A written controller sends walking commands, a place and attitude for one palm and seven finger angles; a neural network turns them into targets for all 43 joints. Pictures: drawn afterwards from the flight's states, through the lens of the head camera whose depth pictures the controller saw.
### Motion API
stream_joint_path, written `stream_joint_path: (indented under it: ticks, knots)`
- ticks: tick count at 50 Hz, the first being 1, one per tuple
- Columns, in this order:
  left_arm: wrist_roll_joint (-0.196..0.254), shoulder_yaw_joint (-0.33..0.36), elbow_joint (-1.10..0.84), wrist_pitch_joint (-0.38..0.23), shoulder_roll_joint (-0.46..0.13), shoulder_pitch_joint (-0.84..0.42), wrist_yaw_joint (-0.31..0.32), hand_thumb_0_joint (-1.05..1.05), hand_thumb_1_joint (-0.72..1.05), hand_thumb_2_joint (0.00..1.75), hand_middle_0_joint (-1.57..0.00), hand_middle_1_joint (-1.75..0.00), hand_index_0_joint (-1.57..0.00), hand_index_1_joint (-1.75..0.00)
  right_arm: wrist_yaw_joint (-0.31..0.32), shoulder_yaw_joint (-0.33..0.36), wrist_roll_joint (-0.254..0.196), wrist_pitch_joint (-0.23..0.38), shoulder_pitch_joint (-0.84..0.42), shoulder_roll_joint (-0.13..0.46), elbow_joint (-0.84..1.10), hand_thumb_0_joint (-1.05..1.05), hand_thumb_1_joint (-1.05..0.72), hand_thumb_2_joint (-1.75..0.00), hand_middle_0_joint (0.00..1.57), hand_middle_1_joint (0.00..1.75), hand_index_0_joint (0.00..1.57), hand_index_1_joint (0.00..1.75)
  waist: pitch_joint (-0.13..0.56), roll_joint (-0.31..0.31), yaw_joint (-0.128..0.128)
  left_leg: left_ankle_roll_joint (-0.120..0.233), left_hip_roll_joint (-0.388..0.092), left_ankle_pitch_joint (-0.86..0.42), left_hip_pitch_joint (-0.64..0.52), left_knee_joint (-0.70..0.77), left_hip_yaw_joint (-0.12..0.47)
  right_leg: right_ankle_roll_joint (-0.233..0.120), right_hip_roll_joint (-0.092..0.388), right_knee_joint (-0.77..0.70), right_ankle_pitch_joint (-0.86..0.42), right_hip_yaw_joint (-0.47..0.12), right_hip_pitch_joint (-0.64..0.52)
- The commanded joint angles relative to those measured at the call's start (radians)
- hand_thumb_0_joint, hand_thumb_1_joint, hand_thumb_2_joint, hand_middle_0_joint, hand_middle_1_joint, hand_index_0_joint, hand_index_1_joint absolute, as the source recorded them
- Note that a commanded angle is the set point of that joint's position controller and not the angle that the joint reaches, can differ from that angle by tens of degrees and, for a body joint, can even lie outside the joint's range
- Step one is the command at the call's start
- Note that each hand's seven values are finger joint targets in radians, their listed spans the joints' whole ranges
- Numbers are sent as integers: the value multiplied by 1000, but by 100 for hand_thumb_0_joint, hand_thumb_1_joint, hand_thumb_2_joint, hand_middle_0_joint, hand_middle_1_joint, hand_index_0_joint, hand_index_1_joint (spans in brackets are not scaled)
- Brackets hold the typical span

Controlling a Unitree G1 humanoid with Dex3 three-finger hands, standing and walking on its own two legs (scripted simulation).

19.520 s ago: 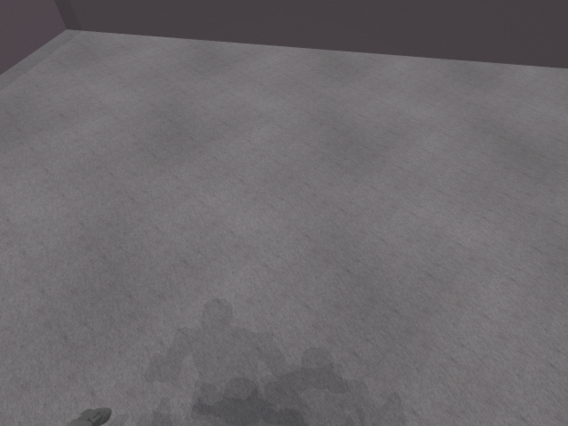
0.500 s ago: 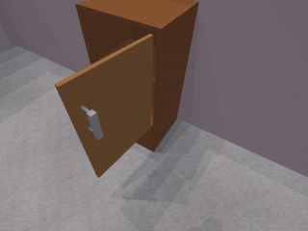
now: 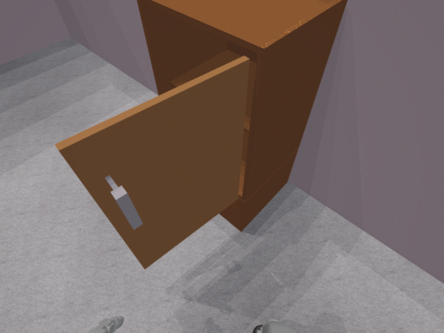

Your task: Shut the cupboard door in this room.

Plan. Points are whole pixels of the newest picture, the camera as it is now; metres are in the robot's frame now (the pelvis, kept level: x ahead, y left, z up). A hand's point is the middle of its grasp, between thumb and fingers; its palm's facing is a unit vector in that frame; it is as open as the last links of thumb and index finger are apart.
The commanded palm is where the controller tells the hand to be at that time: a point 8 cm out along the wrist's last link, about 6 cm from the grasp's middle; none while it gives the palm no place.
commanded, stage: shuffle to correct the standing spot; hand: left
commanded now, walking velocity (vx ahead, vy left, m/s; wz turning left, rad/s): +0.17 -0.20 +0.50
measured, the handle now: (123, 202) +0.37 +0.22 -0.01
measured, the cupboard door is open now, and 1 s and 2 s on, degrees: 83 83 83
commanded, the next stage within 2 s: come to a stop and stand still in 1.06 s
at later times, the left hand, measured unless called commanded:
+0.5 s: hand out of the picture +0.05 +0.11 -0.17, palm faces +0.34 -0.93 -0.15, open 7.4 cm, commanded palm none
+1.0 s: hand (222, 299) +0.21 +0.01 -0.14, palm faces +0.46 -0.85 -0.25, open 7.4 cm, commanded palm none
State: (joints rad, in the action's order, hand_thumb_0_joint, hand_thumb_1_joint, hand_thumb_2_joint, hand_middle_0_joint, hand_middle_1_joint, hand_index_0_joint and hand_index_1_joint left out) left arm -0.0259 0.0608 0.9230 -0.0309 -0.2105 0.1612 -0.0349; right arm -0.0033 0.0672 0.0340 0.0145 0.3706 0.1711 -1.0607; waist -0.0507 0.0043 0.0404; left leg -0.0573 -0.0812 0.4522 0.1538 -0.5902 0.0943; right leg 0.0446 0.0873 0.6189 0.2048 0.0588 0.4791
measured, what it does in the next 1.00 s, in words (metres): steps to the right, turning left: left foot, then right foot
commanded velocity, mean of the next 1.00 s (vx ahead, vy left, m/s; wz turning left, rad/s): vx -0.02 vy -0.18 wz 0.47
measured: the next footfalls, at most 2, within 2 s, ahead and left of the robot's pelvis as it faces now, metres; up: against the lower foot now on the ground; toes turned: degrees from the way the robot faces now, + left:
left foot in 0.36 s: +0.13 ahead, +0.03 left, +0.00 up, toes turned +26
right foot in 0.80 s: +0.32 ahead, -0.26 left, +0.00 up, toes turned +20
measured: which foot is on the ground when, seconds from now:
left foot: down 0.00-0.00, up 0.02-0.34, down 0.36-0.80, up 0.82-1.00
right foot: down 0.00-0.36, up 0.38-0.78, down 0.80-1.00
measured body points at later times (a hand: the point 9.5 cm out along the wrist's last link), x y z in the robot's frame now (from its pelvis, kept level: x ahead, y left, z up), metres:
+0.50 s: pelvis +0.12 -0.07 +0.02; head +0.14 -0.01 +0.46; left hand +0.04 +0.16 -0.16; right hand +0.31 -0.26 -0.10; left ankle +0.10 +0.01 -0.72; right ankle +0.15 -0.21 -0.63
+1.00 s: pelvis +0.20 -0.21 +0.01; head +0.25 -0.19 +0.46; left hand +0.19 +0.05 -0.12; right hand +0.38 -0.42 -0.13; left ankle +0.10 -0.14 -0.62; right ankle +0.28 -0.27 -0.72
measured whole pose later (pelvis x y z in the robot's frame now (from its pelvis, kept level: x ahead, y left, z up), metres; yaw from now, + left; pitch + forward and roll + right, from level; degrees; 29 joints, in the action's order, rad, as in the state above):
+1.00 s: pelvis +0.20 -0.21 +0.01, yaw +32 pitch +0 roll +1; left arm -0.03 0.02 0.85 0.03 -0.19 0.12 0.03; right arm 0.01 0.09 0.01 -0.07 0.18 0.26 -0.96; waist -0.12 0.00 0.04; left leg -0.05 -0.01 0.51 0.51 -1.25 -0.04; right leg -0.04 0.08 0.57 0.24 0.19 0.33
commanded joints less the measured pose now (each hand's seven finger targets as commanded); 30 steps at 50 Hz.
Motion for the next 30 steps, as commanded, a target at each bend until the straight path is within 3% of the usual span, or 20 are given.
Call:
stream_joint_path:
  ticks: [1,2,3,4,6,8,11,13,14,16,17,18,19,20,21,22,24,26,30]
  knots:
    - [-13,55,12,-7,-236,330,48,0,90,90,-20,-30,-20,-30,2,19,-14,-3,-69,91,161,0,-90,-90,20,30,20,30,156,338,-144,105,70,223,515,-727,-59,-154,375,-421,471,-531,-431]
    - [-17,50,-15,-4,-221,213,50,0,90,90,-20,-30,-20,-30,-1,26,-7,-5,-93,81,162,0,-90,-90,20,30,20,30,105,332,-102,106,40,136,527,-819,-63,-159,350,-467,648,-536,-322]
    - [-17,38,-38,-4,-171,120,55,0,90,90,-20,-30,-20,-30,-6,27,0,-11,-105,102,157,0,-90,-90,20,30,20,30,55,274,-68,97,2,48,506,-843,-79,-153,319,-465,618,-418,-224]
    - [-20,25,-38,-8,-125,70,63,0,90,90,-20,-30,-20,-30,-14,29,1,-22,-114,101,147,0,-90,-90,20,30,20,30,33,191,-35,86,-23,3,448,-809,-95,-142,285,-436,490,-266,-162]
    - [-20,10,-33,-24,-89,67,68,0,90,90,-20,-30,-20,-30,-21,18,0,-30,-104,79,140,0,-90,-90,20,30,20,30,43,137,-12,75,-21,-58,394,-709,-122,-137,241,-397,234,-81,-159]
    - [-19,5,-15,-25,-92,106,71,0,90,90,-20,-30,-20,-30,-25,13,-3,-34,-150,70,155,0,-90,-90,20,30,20,30,35,115,-28,75,-18,-56,370,-570,-159,-161,245,-398,137,-17,-175]
    - [-22,1,7,-19,-106,159,72,0,90,90,-20,-30,-20,-30,-28,4,-4,-30,-209,53,185,0,-90,-90,20,30,20,30,18,71,-51,78,-6,-32,344,-357,-205,-192,257,-394,26,12,-239]
    - [-19,0,19,-12,-118,186,68,0,90,90,-20,-30,-20,-30,-24,-3,-6,-23,-222,53,199,0,-90,-90,20,30,20,30,42,82,-61,85,2,-13,303,-228,-233,-204,262,-353,-100,38,-304]
    - [-17,-2,26,-10,-111,203,66,0,90,90,-20,-30,-20,-30,-23,-5,-6,-17,-209,47,197,0,-90,-90,20,30,20,30,71,68,-61,87,12,-31,246,-145,-248,-196,253,-313,-168,54,-331]
    - [-3,-1,29,-1,-124,196,54,0,90,90,-20,-30,-20,-30,-14,-2,-3,-8,-133,79,178,0,-90,-90,20,30,20,30,119,39,-15,97,32,-157,54,55,-272,-141,200,-135,-310,154,-307]
    - [4,-5,17,2,-112,189,45,0,90,90,-20,-30,-20,-30,-3,16,0,-4,-31,144,154,0,-90,-90,20,30,20,30,178,-30,44,136,-57,-271,-196,167,-169,-80,175,99,-289,193,-155]
    - [6,-18,-27,6,-55,183,28,0,90,90,-20,-30,-20,-30,16,44,3,-3,50,274,137,0,-90,-90,20,30,20,30,186,-313,70,277,-384,-610,-394,212,274,11,40,391,266,194,197]
    - [-7,-16,-75,18,-117,95,28,0,90,90,-20,-30,-20,-30,25,47,-12,-14,101,332,128,0,-90,-90,20,30,20,30,177,-200,99,370,-516,-869,-405,205,360,10,34,537,371,51,284]
    - [-13,-2,-65,27,-125,49,39,0,90,90,-20,-30,-20,-30,41,40,-12,-8,75,312,117,0,-90,-90,20,30,20,30,155,-167,90,335,-469,-995,-315,197,305,21,38,612,317,-36,279]
    - [-12,4,-50,34,-122,63,39,0,90,90,-20,-30,-20,-30,46,31,-13,-5,-8,289,131,0,-90,-90,20,30,20,30,74,-165,40,298,-415,-987,-215,207,216,37,51,640,264,-67,274]
    - [-14,10,-26,45,-117,95,33,0,90,90,-20,-30,-20,-30,46,24,-13,1,-90,255,146,0,-90,-90,20,30,20,30,26,-130,-7,260,-353,-941,-133,224,128,49,53,643,208,-75,247]
    - [-13,10,6,61,-100,152,23,0,90,90,-20,-30,-20,-30,43,17,-15,12,-156,226,158,0,-90,-90,20,30,20,30,4,-114,-54,200,-250,-884,-30,244,-17,63,43,628,95,-60,165]
    - [-9,9,13,76,-89,176,23,0,90,90,-20,-30,-20,-30,37,20,-15,10,-162,226,153,0,-90,-90,20,30,20,30,30,-137,-64,180,-209,-823,-1,251,-72,76,38,581,46,-51,117]
    - [-3,10,-25,81,-76,97,24,0,90,90,-20,-30,-20,-30,27,42,-7,-5,-136,250,149,0,-90,-90,20,30,20,30,17,-135,-34,182,-195,-732,10,253,-44,91,25,398,64,-26,94]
